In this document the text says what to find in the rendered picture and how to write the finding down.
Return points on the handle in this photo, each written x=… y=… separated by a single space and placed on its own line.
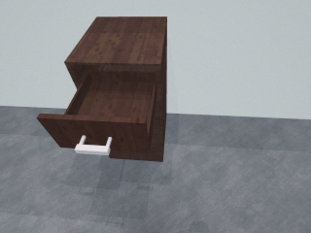
x=93 y=149

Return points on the cabinet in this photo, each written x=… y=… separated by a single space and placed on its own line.
x=135 y=44

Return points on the drawer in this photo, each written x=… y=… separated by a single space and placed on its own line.
x=117 y=104

